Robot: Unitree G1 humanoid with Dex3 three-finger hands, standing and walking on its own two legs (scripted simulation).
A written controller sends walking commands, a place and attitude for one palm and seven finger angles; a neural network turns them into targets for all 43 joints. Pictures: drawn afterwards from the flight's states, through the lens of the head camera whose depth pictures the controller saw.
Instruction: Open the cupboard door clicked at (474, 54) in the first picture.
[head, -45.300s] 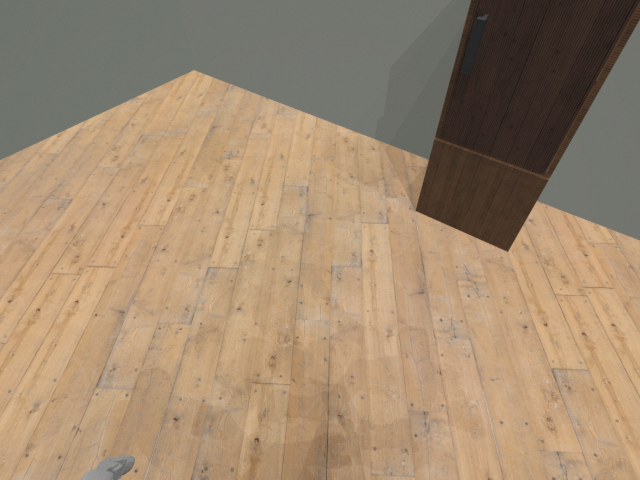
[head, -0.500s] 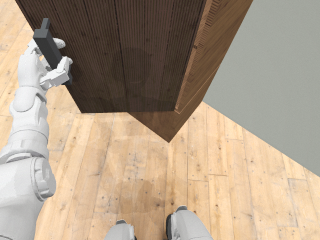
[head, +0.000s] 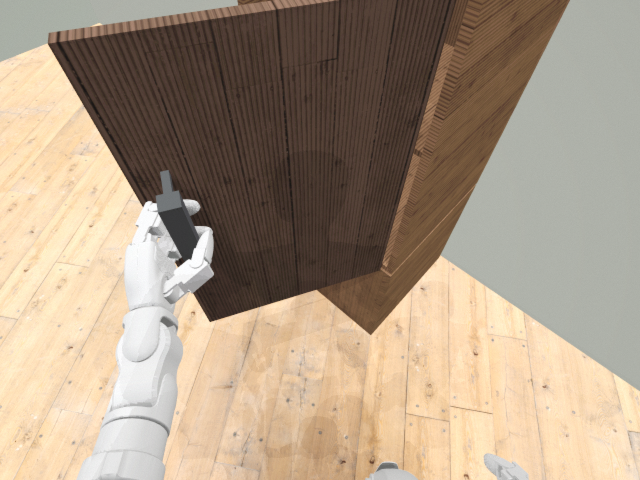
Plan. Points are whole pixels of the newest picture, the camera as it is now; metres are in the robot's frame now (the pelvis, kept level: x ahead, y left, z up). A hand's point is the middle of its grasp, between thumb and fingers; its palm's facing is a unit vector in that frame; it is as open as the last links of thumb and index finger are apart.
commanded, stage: pull the door open along its arc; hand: left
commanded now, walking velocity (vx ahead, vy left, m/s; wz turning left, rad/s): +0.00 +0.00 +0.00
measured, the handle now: (185, 227) +0.42 +0.19 +0.05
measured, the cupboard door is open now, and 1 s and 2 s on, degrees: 62 85 83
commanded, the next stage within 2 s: open thumb and fingers to let go in 0.34 s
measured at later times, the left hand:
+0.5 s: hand (274, 340) +0.27 +0.06 +0.06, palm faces +0.43 -0.90 -0.03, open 6.6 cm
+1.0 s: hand (255, 350) +0.26 +0.08 +0.06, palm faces +0.46 -0.89 +0.00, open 13.1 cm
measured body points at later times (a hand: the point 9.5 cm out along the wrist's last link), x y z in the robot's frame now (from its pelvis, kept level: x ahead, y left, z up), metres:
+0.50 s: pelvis +0.00 -0.04 +0.00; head +0.04 -0.06 +0.45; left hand +0.24 +0.11 +0.06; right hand +0.21 -0.24 -0.10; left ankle -0.05 +0.09 -0.69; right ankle +0.02 -0.13 -0.69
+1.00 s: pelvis -0.03 -0.05 +0.00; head +0.01 -0.07 +0.44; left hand +0.23 +0.12 +0.06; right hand +0.16 -0.27 -0.11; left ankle -0.05 +0.09 -0.69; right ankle +0.02 -0.13 -0.69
